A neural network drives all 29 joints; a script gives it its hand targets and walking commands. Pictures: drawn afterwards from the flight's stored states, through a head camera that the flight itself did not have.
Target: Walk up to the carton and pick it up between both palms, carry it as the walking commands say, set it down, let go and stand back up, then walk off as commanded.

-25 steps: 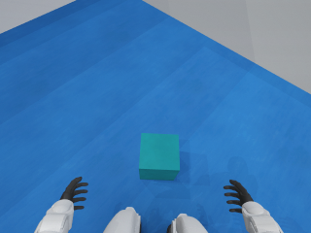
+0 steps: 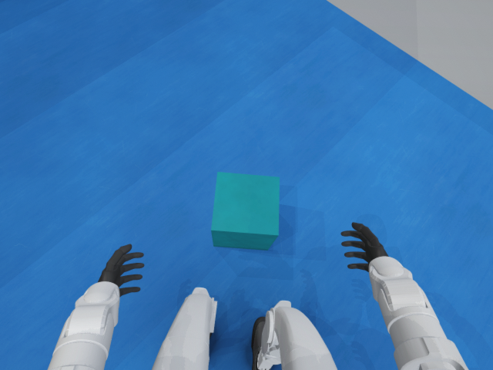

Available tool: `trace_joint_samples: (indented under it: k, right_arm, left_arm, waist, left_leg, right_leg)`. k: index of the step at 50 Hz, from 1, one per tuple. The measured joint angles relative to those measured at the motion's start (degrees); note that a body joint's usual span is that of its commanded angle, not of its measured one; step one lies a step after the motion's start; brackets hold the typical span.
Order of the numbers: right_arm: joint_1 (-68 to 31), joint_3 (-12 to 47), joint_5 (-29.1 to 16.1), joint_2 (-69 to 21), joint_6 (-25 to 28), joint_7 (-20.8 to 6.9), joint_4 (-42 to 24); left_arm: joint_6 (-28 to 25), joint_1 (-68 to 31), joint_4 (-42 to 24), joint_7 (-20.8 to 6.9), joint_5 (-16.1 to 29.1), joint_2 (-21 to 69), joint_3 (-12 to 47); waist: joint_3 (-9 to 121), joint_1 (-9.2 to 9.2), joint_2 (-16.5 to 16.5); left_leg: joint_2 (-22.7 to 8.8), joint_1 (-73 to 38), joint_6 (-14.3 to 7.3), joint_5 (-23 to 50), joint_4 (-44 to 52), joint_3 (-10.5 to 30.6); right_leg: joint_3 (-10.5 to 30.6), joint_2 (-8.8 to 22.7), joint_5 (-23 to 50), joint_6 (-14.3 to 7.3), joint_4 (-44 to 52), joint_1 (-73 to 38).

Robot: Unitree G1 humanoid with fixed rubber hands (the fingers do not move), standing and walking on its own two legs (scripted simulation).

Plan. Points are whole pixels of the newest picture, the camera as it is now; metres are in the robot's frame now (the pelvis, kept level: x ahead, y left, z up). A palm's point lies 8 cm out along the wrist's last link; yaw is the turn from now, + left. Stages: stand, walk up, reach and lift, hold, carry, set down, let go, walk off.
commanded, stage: reach and lift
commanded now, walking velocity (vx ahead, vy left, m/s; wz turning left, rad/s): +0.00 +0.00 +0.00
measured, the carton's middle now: (244, 214) +0.51 +0.01 -0.58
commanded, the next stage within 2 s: none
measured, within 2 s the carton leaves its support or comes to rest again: neither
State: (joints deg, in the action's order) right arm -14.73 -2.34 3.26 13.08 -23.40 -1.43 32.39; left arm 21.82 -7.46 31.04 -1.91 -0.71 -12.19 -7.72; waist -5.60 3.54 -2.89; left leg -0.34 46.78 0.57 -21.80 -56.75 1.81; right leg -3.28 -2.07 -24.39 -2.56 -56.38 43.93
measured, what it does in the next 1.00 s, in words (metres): stands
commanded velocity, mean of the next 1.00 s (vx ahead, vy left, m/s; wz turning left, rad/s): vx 0.00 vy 0.00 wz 0.00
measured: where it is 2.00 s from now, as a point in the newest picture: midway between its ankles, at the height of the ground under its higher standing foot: (228, 355)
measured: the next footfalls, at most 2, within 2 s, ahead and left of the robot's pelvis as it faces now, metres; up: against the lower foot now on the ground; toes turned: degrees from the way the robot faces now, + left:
none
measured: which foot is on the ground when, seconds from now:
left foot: down 0.00-1.00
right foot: down 0.00-1.00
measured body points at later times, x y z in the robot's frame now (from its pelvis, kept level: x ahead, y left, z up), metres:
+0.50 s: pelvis -0.01 +0.04 -0.02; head +0.23 +0.04 +0.36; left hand +0.36 +0.24 -0.15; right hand +0.41 -0.21 -0.13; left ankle +0.06 +0.12 -0.67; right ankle +0.04 -0.09 -0.67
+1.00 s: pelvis -0.01 +0.02 -0.05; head +0.30 +0.02 +0.27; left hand +0.50 +0.21 -0.17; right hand +0.52 -0.19 -0.17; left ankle +0.06 +0.12 -0.67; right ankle +0.04 -0.09 -0.67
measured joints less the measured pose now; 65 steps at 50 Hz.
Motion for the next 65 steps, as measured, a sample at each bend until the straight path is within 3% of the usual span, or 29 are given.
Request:
trace_joint_samples:
  k: [9, 13, 22, 34, 44, 49, 58, 65]
  right_arm:
    - [-7.6, -2.4, -1.9, 0.7, 3.3, 0.7, 3.5]
    - [-12.2, -3.8, -2.0, 2.4, 5.1, -0.2, 5.9]
    - [-22.0, -6.0, -2.4, 6.7, 8.8, -3.3, 12.3]
    - [-39.6, -9.7, -6.7, 9.5, 11.6, -5.2, 21.7]
    - [-52.1, -12.7, -4.2, 8.4, 12.9, -3.3, 29.3]
    - [-54.8, -13.5, -3.3, 8.1, 14.8, -1.5, 29.5]
    - [-59.0, -12.1, -4.2, 7.2, 15.4, 0.8, 17.6]
    - [-59.0, -11.2, -5.1, 6.9, 12.7, 1.1, 19.7]
  left_arm:
    - [-3.4, -8.9, 1.0, 0.5, 2.2, 1.2, -0.5]
    - [-4.2, -15.7, 3.4, 3.1, 2.5, 2.4, -0.6]
    - [-5.3, -23.8, 6.0, 7.5, 3.8, 5.4, -1.9]
    - [-6.1, -36.8, 5.2, 10.6, 3.6, 4.3, -4.6]
    - [-7.7, -52.5, 15.5, 9.7, 2.3, 2.2, -7.5]
    - [-10.7, -56.7, 18.5, 8.9, 1.1, 2.0, -10.6]
    - [-13.5, -59.1, 11.5, 7.0, 1.9, -0.5, -13.3]
    - [-12.8, -58.1, 12.9, 5.4, 2.2, -1.3, -13.5]
  waist:
    - [0.0, -1.07, 3.1]
    - [2.2, -0.38, 3.5]
    - [3.7, 0.15, 2.3]
    - [2.3, -0.63, 0.7]
    - [4.1, -0.57, 2.4]
    - [4.4, -0.85, 2.2]
    - [-6.3, -1.65, 0.6]
    - [-5.5, -1.34, 0.1]
  left_leg:
    - [0.5, 6.5, -1.3, 0.0, -1.5, -1.2]
    - [1.0, 10.9, -2.1, 0.6, -1.4, -3.1]
    - [1.5, 18.3, -3.2, 1.9, -1.2, -5.1]
    - [0.9, 27.1, -2.9, 4.4, -1.9, -4.1]
    - [0.9, 34.3, -2.5, 4.5, -3.2, -3.8]
    - [0.7, 38.4, -2.2, 4.6, -3.5, -4.1]
    - [1.6, 37.7, -0.6, 6.1, -4.4, -2.8]
    - [0.8, 40.8, -0.2, 3.0, -8.0, -1.9]
  right_leg:
    - [1.2, 0.6, 0.3, 1.4, -1.3, 6.6]
    - [3.0, 1.2, 0.8, 2.2, -2.2, 11.8]
    - [5.0, 1.8, 2.1, 3.4, -3.0, 20.0]
    - [3.9, 1.2, 4.7, 2.9, -2.8, 28.4]
    - [3.6, 1.1, 4.6, 2.6, -4.7, 35.7]
    - [3.9, 1.0, 4.5, 2.4, -5.6, 40.3]
    - [5.2, 0.3, 4.6, 1.9, -6.8, 40.0]
    - [4.3, -0.6, 3.5, 1.5, -10.2, 43.3]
